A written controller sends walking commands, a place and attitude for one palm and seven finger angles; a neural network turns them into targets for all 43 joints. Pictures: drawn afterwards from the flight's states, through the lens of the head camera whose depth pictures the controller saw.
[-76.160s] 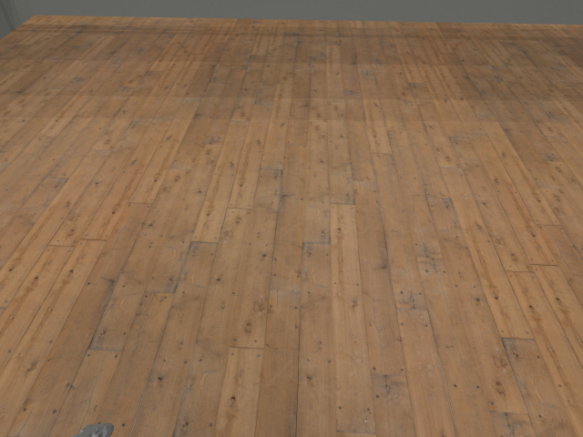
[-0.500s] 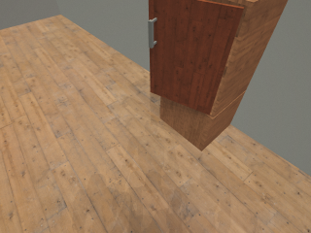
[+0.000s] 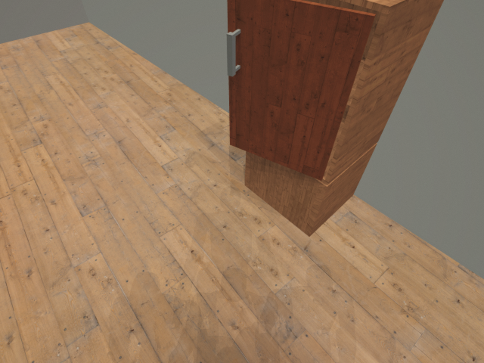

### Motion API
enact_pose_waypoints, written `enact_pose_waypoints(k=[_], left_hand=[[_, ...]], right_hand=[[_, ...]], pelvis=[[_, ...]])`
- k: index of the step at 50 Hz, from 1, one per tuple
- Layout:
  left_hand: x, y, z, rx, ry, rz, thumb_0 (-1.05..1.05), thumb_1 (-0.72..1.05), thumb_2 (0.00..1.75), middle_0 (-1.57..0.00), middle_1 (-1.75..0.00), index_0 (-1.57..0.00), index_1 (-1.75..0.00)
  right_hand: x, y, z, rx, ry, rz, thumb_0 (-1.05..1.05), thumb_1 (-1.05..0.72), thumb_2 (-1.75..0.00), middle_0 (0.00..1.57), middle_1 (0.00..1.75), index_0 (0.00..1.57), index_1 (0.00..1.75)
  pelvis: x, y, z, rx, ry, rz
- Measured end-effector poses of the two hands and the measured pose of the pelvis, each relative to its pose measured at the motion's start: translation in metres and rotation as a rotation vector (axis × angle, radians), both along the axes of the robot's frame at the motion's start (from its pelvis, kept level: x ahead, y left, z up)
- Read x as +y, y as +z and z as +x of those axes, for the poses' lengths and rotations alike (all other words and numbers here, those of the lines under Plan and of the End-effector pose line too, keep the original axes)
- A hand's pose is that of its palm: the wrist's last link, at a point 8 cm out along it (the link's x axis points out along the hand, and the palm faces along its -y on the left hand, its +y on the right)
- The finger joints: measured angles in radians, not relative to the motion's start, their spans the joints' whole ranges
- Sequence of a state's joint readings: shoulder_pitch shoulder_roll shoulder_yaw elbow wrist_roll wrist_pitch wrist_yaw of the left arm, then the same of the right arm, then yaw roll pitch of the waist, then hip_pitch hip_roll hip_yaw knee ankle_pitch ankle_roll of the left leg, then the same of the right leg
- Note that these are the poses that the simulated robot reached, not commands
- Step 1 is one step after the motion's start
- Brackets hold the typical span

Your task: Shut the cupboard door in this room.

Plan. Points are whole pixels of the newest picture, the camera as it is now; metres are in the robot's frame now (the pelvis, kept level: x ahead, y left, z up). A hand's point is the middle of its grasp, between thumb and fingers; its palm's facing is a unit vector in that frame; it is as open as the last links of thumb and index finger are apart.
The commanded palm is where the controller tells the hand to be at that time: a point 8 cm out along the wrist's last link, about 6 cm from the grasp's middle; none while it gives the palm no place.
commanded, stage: look to check the result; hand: left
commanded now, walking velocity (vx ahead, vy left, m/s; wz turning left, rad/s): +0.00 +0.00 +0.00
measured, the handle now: (234, 52) +0.99 +0.07 +0.06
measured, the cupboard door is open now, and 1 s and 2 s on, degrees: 17 17 17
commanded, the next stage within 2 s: walk to a spot facing it in 0.46 s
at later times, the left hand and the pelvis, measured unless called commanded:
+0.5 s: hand out of the picture +0.04 +0.20 -0.17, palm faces +0.00 -0.96 -0.26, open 7.4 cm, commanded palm none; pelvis +0.01 -0.01 +0.00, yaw +0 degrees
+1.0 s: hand out of the picture +0.03 +0.21 -0.20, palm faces +0.20 -0.95 -0.23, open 7.4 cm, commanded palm none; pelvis +0.02 +0.01 -0.02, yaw +12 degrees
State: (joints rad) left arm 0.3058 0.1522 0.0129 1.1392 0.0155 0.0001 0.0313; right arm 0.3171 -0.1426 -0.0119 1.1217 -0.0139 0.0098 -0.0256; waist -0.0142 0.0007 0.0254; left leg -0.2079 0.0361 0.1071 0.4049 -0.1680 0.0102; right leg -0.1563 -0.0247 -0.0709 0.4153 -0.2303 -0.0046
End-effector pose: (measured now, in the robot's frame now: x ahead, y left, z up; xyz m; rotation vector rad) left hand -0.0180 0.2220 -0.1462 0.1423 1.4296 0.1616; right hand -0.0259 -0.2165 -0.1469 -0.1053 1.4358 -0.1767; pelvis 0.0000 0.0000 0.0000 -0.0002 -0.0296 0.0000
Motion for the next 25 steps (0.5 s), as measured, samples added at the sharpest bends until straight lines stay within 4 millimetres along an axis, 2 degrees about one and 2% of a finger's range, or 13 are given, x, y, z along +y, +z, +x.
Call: enact_pose_waypoints(k=[9, 25], left_hand=[[0.014, 0.006, 0.01, -0.008, -0.011, 0.041, 0.01, 0.9, 0.9, -0.2, -0.3, -0.2, -0.3], [0.025, 0.014, 0.056, -0.098, -0.047, 0.074, 0.01, 0.9, 0.9, -0.2, -0.3, -0.2, -0.3]], right_hand=[[-0.017, 0.002, 0.017, -0.025, 0.018, -0.025, 0.0, -0.91, -0.9, 0.2, 0.3, 0.2, 0.3], [-0.048, 0.011, 0.065, -0.106, 0.065, -0.074, 0.0, -0.91, -0.9, 0.2, 0.3, 0.2, 0.3]], pelvis=[[-0.003, 0.001, 0.003, -0.004, -0.001, 0.0], [-0.01, 0.003, 0.011, 0.0, 0.004, 0.0]])
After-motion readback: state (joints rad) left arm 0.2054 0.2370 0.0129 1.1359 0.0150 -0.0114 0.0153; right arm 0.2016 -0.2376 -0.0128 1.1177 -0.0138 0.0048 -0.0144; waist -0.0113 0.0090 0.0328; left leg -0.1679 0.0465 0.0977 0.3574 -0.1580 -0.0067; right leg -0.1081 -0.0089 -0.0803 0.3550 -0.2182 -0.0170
